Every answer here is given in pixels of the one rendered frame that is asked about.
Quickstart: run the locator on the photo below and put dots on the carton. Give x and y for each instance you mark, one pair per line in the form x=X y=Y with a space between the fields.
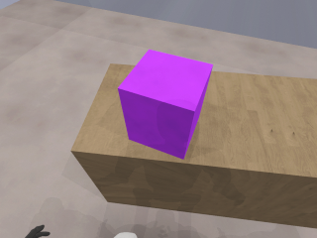
x=162 y=98

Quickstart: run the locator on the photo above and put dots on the pedestal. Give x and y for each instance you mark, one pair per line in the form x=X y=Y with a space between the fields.
x=252 y=155

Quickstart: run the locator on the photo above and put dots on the left robot hand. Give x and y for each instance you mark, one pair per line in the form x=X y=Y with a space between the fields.
x=36 y=232

